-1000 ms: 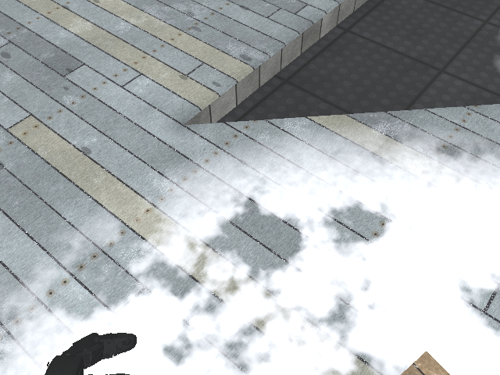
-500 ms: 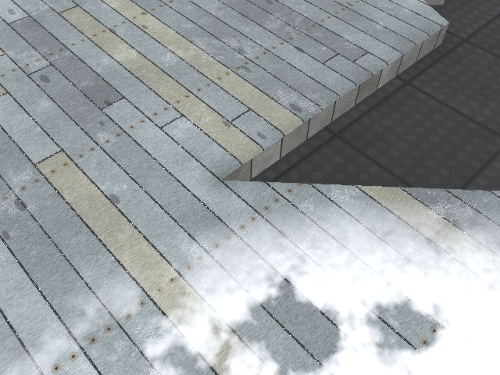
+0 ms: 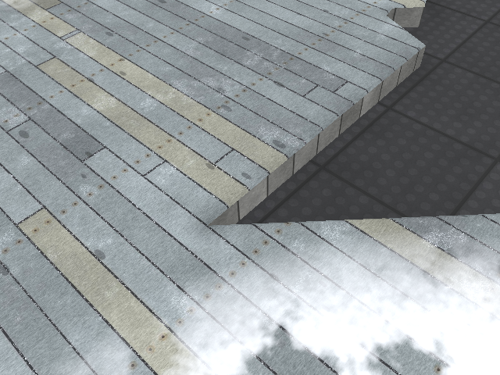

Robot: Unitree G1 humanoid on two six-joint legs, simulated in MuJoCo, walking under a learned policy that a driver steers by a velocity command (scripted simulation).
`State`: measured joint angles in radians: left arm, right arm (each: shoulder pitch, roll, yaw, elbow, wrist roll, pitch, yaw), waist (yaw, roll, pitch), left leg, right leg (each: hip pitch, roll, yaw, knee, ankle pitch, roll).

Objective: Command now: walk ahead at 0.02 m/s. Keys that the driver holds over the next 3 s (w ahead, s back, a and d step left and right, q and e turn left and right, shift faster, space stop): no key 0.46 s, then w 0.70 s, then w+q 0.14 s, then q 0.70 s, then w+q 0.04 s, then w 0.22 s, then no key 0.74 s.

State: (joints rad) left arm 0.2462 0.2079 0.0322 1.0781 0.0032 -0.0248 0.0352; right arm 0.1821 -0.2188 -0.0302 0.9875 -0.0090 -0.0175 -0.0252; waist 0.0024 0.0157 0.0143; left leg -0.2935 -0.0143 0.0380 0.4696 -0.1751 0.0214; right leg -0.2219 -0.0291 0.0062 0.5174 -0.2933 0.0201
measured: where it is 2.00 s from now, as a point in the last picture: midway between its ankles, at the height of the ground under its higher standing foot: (276, 334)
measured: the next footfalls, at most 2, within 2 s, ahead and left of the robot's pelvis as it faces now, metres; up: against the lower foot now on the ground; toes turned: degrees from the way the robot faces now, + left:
right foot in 1.20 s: +0.49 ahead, -0.12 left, +0.00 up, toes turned -2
left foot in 1.70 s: +0.64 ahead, +0.12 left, +0.00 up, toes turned +17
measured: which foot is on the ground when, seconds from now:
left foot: down 0.00-1.00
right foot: down 0.00-0.74, up 0.76-1.00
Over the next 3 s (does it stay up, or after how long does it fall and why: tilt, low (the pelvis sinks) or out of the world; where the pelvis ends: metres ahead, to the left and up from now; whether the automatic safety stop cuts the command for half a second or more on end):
stays up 0.73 0.08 0.00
